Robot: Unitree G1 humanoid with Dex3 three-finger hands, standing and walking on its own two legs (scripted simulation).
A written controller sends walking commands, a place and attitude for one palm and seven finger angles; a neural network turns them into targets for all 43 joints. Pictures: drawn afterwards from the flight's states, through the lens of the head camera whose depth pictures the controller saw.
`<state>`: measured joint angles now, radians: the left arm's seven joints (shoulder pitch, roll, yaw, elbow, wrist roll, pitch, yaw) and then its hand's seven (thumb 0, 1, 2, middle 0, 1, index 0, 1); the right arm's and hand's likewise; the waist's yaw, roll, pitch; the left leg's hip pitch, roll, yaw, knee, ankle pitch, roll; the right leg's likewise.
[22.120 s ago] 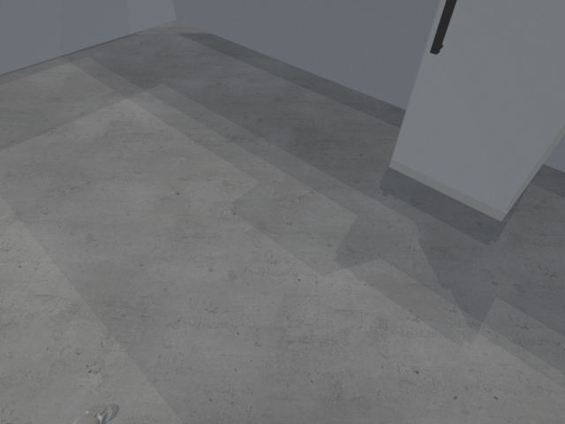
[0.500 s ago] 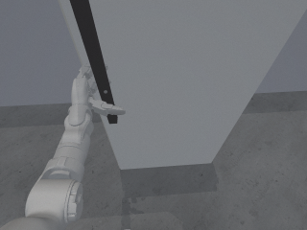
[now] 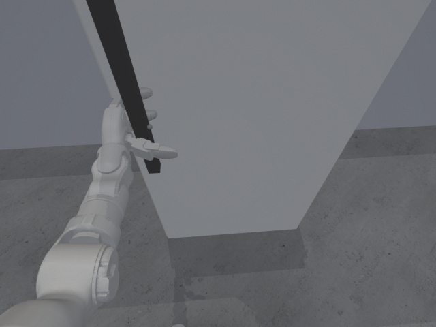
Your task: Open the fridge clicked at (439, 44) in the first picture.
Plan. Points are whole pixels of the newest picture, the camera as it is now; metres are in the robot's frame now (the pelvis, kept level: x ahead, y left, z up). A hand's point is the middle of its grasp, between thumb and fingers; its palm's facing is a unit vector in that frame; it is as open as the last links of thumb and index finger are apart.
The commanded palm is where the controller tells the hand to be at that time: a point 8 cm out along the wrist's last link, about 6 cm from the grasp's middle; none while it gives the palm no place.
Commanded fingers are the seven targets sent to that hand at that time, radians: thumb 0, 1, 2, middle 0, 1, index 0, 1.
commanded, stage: slide the fingers in behind the handle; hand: left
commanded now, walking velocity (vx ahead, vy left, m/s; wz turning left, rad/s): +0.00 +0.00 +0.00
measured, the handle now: (133, 89) +0.51 +0.15 +0.16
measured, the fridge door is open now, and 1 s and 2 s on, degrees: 0 0 0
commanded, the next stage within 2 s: grip the handle and tug to test in 0.20 s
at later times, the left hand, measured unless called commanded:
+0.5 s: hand (144, 130) +0.45 +0.13 +0.11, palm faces +0.06 -1.00 +0.00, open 13.1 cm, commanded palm +0.42 +0.18 +0.12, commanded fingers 0.00 0.01 0.52 -0.35 -1.27 -0.35 -1.27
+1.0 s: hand (148, 127) +0.46 +0.12 +0.11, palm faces +0.06 -1.00 +0.00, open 5.9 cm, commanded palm +0.43 +0.17 +0.12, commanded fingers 0.00 0.90 0.90 -0.45 -1.40 -0.45 -1.40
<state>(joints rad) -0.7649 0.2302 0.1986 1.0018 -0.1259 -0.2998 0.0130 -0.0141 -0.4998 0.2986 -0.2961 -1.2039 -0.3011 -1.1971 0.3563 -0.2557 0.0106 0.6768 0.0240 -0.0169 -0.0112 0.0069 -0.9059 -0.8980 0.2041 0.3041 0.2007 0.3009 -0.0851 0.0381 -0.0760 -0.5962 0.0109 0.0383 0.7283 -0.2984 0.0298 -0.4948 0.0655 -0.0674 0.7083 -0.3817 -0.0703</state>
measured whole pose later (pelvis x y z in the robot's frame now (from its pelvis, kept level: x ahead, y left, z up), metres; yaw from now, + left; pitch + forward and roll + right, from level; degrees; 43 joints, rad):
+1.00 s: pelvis +0.00 +0.01 +0.00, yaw +0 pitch +10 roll -1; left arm -0.76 0.20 0.18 0.98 -0.12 -0.30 0.05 0.01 0.64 0.80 -0.42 -1.38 -0.42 -1.37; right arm 0.37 -0.25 0.01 0.69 0.02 -0.01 0.00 0.01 -0.91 -0.90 0.20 0.30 0.20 0.30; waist -0.08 0.04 -0.08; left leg -0.60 0.00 0.05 0.74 -0.31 0.05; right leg -0.50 0.05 -0.06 0.72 -0.38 -0.05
